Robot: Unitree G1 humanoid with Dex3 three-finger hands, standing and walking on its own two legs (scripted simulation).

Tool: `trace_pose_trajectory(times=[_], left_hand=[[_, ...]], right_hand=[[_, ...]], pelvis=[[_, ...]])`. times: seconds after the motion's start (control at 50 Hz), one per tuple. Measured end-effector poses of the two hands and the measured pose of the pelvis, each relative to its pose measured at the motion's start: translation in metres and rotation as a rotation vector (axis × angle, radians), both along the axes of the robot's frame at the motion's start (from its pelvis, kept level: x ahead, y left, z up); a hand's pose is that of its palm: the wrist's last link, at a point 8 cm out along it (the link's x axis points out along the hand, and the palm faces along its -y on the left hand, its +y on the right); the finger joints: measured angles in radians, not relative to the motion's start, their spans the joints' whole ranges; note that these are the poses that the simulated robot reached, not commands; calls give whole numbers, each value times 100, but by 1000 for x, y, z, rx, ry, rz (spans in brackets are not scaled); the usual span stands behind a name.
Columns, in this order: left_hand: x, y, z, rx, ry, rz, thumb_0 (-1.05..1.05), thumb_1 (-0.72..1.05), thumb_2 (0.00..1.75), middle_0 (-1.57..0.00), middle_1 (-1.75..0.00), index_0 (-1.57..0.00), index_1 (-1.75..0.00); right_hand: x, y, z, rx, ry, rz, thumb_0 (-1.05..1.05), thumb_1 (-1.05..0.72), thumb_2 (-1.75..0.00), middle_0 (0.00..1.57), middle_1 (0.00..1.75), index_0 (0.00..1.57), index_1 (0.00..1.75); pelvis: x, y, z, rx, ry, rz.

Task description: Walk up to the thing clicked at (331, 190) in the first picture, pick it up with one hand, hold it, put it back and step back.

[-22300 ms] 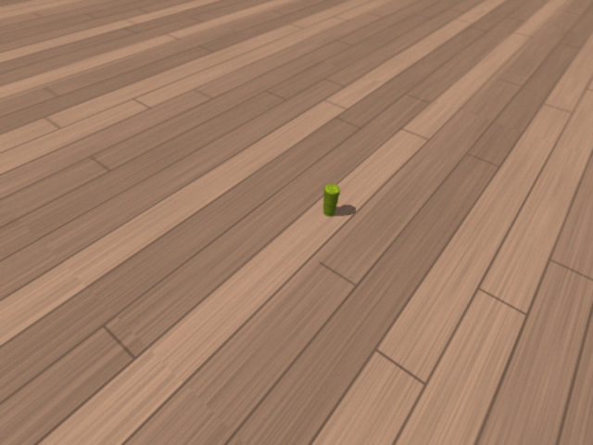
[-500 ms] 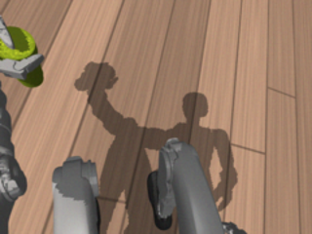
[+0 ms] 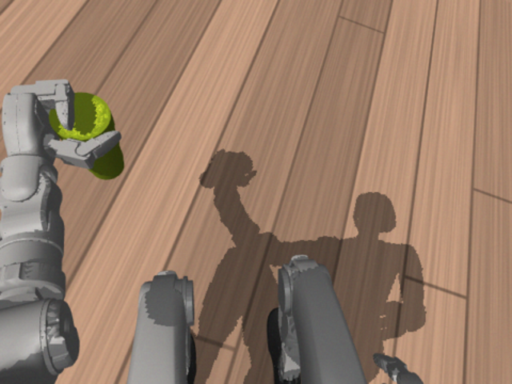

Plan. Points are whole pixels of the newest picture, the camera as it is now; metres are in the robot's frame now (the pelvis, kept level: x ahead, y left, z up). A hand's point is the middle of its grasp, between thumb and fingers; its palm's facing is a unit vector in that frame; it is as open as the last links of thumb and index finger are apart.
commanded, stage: lift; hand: left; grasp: from the side
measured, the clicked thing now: (96, 144) +0.51 +0.22 -0.05
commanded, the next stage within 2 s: hold in 1.46 s
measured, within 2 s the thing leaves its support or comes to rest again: neither
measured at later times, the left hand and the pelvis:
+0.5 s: hand (6, 68) +0.43 +0.19 +0.20, palm faces +0.10 -0.99 -0.04, open 5.9 cm; pelvis +0.03 +0.00 +0.16, yaw +1 degrees
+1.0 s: hand out of the picture +0.41 +0.19 +0.29, palm faces +0.12 -0.99 -0.02, open 6.0 cm; pelvis +0.05 +0.00 +0.24, yaw +2 degrees
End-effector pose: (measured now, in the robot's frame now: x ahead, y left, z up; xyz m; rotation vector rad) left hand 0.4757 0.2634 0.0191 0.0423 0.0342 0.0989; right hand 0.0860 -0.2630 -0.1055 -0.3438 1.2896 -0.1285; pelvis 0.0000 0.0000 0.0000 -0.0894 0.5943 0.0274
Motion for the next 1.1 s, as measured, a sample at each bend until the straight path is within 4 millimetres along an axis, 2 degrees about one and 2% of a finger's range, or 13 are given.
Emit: trace_pose_trajectory(times=[0.18, 0.36, 0.5, 0.6, 0.7, 0.92, 1.1], left_hand=[[-30, -3, 57, 3, 10, 9, -1, -33, 102, -68, -103, -150, -158], [-61, -9, 130, 3, 8, 15, -1, -33, 101, -68, -104, -150, -157], [-72, -18, 180, -11, 23, 4, -1, -33, 101, -67, -104, -150, -157], [-74, -18, 205, -14, 20, 24, 0, -33, 101, -67, -105, -149, -157], [-78, -18, 226, -11, 10, 6, 0, -33, 101, -67, -105, -149, -156], [-90, -23, 258, -23, 12, 12, 0, -32, 100, -66, -106, -147, -152], [-85, -24, 281, -16, -2, 16, 0, -32, 100, -66, -106, -145, -151]], right_hand=[[28, 1, 52, 5, -106, -18, 0, -93, -90, 20, 29, 20, 30], [54, 7, 116, 20, -209, -36, 0, -93, -90, 20, 29, 20, 30], [70, 11, 168, 24, -277, -34, 0, -93, -90, 20, 29, 20, 30], [76, 13, 197, 25, -306, -27, 0, -92, -90, 20, 29, 20, 30], [78, 14, 215, 33, -311, -18, 0, -92, -90, 20, 29, 20, 30], [81, 21, 241, 60, -306, -9, 0, -93, -90, 20, 29, 20, 30], [91, 25, 262, 65, -329, -3, 0, -93, -90, 20, 29, 20, 30]], pelvis=[[6, -1, 51, 12, -39, 2], [16, -1, 113, 23, -113, 7], [26, 0, 160, 28, -181, 10], [32, 0, 185, 33, -223, 9], [36, 1, 203, 37, -259, 9], [47, 0, 234, 47, -320, 11], [56, -1, 253, 51, -358, 12]])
